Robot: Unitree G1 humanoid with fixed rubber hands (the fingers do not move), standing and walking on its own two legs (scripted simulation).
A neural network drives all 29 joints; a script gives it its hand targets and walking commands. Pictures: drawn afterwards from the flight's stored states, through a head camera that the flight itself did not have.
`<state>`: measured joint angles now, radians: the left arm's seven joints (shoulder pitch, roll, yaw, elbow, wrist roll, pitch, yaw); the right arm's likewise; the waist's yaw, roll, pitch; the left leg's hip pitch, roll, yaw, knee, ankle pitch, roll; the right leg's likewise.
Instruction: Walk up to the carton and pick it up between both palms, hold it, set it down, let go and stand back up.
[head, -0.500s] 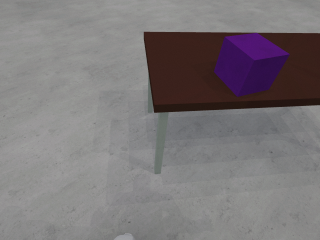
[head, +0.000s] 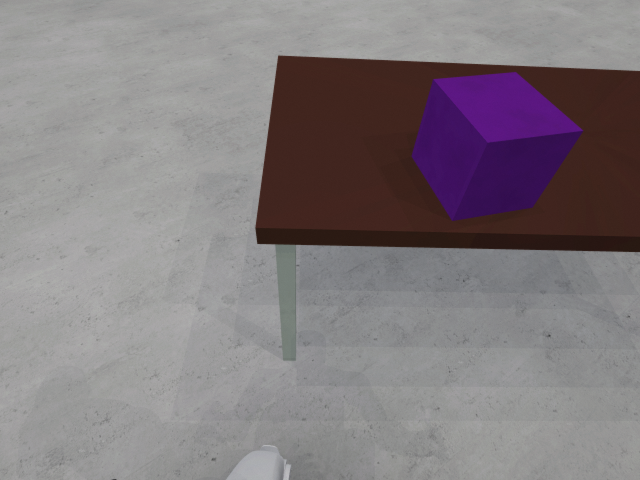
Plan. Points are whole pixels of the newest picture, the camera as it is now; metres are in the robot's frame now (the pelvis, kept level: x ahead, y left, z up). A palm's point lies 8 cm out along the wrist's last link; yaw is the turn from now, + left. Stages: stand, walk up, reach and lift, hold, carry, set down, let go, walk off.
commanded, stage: walk up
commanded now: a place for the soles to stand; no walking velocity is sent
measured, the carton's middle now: (484, 145) +0.72 -0.22 +0.04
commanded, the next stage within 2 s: none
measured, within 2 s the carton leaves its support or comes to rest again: neither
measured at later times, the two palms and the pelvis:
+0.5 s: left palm (205, 456) +0.17 +0.18 -0.13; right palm out of the picture +0.17 -0.47 -0.08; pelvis +0.11 -0.12 -0.01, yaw +1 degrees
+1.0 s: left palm (323, 383) +0.29 +0.03 -0.12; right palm out of the picture +0.23 -0.61 -0.10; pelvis +0.19 -0.27 -0.02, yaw +4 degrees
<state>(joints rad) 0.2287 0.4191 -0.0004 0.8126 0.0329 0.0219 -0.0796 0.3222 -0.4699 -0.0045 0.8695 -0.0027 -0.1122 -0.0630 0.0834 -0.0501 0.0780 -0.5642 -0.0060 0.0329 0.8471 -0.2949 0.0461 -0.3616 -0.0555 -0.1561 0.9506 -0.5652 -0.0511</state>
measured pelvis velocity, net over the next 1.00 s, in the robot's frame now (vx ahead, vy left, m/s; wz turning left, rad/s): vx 0.19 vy -0.27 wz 0.07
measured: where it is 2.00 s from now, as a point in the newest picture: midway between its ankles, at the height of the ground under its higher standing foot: outside the picture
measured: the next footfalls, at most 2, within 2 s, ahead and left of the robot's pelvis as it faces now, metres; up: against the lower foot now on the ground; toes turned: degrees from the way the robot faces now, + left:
right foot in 0.28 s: +0.13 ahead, -0.24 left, +0.00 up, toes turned -5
left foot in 0.50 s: +0.21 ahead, -0.01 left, +0.00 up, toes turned +1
